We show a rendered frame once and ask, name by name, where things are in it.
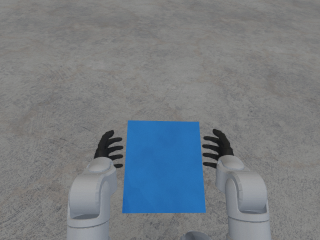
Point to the robot left forearm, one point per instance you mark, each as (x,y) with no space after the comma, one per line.
(89,197)

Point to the carton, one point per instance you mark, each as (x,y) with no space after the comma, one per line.
(163,168)

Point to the robot right hand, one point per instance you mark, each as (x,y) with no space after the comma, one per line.
(222,149)

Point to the robot right forearm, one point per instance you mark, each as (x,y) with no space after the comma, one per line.
(246,197)

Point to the robot left hand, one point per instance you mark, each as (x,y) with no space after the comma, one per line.
(104,151)

